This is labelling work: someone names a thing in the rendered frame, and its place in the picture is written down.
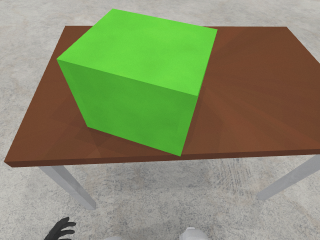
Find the carton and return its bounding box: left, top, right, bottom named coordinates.
left=56, top=8, right=217, bottom=156

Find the right robot thigh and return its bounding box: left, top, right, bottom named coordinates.
left=179, top=229, right=209, bottom=240

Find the table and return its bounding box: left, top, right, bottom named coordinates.
left=4, top=25, right=320, bottom=211

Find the left robot hand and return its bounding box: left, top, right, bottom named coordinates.
left=44, top=217, right=76, bottom=240

